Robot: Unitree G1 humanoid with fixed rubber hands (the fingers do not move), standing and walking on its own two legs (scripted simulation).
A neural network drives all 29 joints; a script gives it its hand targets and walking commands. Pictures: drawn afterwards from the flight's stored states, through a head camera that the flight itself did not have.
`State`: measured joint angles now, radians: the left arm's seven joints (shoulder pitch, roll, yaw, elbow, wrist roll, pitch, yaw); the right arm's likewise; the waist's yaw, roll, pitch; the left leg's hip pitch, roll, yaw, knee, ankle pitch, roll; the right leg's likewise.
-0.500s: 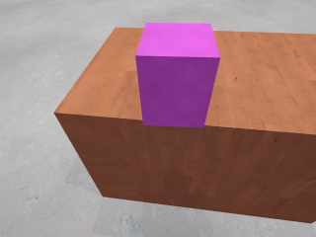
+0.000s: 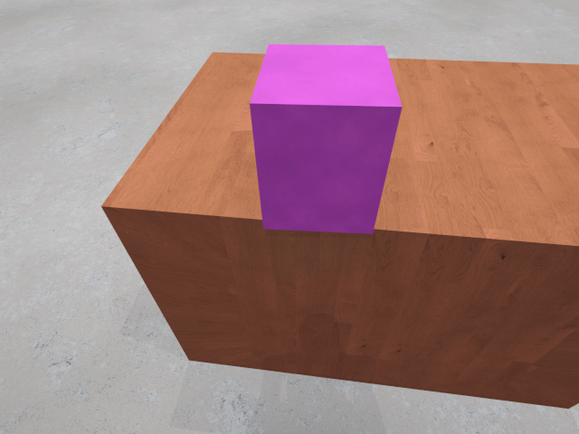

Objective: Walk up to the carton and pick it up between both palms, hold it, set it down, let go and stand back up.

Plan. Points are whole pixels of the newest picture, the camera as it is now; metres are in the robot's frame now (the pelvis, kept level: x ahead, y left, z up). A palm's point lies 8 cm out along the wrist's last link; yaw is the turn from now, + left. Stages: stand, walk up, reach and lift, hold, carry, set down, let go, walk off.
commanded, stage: stand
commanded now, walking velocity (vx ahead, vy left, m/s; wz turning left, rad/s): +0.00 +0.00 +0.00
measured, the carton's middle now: (321, 140) +0.59 -0.04 +0.12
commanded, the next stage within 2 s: walk up in 0.78 s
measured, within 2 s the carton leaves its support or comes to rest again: neither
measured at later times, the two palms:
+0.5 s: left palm out of the picture -0.04 +0.20 -0.15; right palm out of the picture -0.03 -0.20 -0.15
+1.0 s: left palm out of the picture -0.04 +0.20 -0.15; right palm out of the picture -0.03 -0.20 -0.15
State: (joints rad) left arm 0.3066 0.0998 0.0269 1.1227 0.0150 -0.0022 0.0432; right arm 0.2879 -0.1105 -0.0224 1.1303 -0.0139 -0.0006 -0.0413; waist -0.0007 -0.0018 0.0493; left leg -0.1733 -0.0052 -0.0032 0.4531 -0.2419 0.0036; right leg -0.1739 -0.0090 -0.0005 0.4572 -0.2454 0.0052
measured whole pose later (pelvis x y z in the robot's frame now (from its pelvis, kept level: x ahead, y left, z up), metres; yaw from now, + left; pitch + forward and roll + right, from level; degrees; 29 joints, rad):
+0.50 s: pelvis -0.01 +0.00 +0.00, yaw +0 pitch -2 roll +0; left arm 0.32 0.09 0.01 1.15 0.01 0.00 0.04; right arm 0.31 -0.10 -0.01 1.15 -0.01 0.00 -0.04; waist 0.00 0.00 0.04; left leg -0.19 -0.01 0.00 0.45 -0.23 0.00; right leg -0.19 -0.01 0.00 0.46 -0.24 0.01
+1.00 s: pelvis +0.00 +0.00 +0.00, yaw +0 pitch -2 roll +0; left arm 0.35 0.10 0.01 1.13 0.03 -0.01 0.04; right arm 0.33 -0.11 -0.01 1.13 -0.03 -0.01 -0.03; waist 0.00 0.00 0.03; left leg -0.20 -0.01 0.00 0.50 -0.34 0.01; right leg -0.20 0.00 0.01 0.50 -0.34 -0.01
